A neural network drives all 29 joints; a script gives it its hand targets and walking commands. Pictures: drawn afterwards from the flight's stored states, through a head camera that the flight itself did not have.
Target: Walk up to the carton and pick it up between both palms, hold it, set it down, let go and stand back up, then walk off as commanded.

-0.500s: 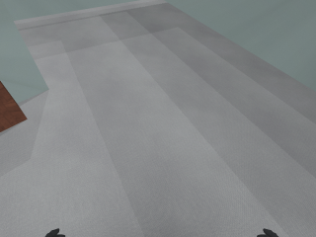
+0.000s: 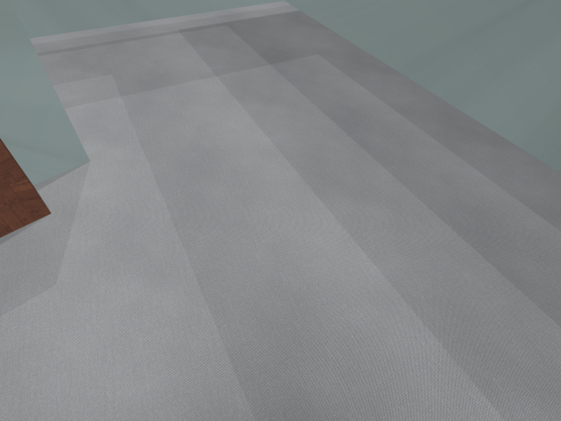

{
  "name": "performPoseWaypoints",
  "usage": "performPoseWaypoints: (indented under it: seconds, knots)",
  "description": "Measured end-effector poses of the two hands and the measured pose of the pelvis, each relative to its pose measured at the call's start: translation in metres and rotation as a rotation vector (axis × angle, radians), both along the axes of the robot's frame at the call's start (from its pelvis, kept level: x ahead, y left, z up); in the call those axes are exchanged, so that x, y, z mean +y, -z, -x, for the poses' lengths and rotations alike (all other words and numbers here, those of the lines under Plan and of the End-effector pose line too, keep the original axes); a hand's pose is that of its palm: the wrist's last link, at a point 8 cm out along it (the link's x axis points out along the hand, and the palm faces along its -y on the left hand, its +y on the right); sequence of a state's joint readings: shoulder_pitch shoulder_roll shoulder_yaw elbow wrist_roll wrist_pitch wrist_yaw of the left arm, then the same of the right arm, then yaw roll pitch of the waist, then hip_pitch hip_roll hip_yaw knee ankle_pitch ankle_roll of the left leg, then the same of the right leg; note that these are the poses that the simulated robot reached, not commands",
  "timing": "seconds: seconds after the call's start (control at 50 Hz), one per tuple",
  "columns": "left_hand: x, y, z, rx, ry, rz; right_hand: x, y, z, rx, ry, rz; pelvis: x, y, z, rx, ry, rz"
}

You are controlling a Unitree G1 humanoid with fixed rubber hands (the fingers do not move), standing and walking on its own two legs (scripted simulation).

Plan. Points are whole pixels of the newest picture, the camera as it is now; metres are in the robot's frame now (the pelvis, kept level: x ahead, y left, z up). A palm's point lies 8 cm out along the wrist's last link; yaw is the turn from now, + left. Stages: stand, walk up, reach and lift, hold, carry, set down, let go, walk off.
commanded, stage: stand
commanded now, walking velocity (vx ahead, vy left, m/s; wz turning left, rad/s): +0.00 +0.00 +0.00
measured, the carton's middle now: out of the picture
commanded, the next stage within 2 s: none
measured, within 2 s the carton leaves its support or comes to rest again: neither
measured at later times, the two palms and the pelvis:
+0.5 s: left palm out of the picture +0.08 +0.31 -0.11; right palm out of the picture +0.10 -0.30 -0.10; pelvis +0.01 +0.00 +0.00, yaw +1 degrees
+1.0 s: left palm out of the picture +0.09 +0.31 -0.11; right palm out of the picture +0.10 -0.31 -0.10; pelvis +0.01 +0.00 +0.00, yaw +1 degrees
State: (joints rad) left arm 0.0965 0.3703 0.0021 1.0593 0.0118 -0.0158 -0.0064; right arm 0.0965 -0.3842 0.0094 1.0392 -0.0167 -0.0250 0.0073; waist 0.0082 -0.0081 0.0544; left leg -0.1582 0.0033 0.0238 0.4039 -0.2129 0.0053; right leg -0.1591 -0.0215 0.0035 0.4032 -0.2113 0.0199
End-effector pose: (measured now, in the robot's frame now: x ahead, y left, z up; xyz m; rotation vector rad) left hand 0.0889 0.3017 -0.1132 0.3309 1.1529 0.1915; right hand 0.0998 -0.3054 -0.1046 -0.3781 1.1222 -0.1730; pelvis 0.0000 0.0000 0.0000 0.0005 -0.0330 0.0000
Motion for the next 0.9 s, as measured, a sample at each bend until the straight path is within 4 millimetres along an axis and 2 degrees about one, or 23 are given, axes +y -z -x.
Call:
performPoseWaypoints:
  seconds: [0.22, 0.9]
  knots:
    - [0.0037, 0.0014, 0.0084, 0.039, -0.012, -0.002, 0.003, -0.0014, -0.0038, 0.011, 0.008, -0.001, 0.0028, -0.0024, -0.0029, 0.0, -0.003, 0.0]
    - [0.0066, -0.0007, 0.0021, 0.04, -0.023, -0.008, -0.0017, -0.003, -0.0044, 0.031, 0.022, 0.011, 0.0033, -0.0039, -0.0096, 0.002, -0.012, 0.001]
